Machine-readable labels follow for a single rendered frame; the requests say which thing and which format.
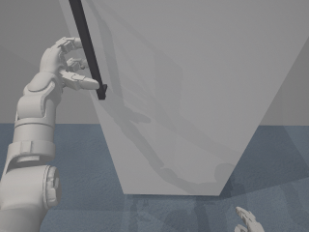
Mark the right robot hand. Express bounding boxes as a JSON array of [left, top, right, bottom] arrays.
[[234, 206, 265, 232]]

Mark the robot left upper arm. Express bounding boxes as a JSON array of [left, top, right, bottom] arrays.
[[0, 164, 62, 232]]

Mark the fridge door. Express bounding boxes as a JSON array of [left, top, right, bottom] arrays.
[[59, 0, 309, 196]]

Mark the left robot hand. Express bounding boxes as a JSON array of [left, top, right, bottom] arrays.
[[39, 37, 99, 91]]

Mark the robot left forearm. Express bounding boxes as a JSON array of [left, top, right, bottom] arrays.
[[0, 72, 64, 209]]

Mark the handle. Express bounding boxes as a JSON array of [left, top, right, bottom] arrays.
[[69, 0, 107, 101]]

